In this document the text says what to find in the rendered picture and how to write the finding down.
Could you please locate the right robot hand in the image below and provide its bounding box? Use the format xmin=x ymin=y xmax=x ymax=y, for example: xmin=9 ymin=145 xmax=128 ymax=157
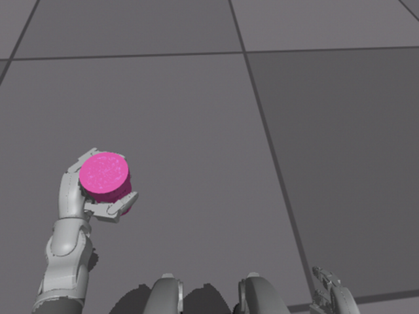
xmin=309 ymin=266 xmax=361 ymax=314

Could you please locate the left robot hand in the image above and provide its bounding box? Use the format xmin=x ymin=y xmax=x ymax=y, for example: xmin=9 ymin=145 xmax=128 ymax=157
xmin=58 ymin=148 xmax=139 ymax=224

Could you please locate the cup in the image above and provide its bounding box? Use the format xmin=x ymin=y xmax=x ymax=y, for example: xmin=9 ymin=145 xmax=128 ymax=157
xmin=79 ymin=152 xmax=132 ymax=216

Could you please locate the left robot arm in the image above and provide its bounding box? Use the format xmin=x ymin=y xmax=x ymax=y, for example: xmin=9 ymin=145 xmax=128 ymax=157
xmin=31 ymin=217 xmax=93 ymax=314

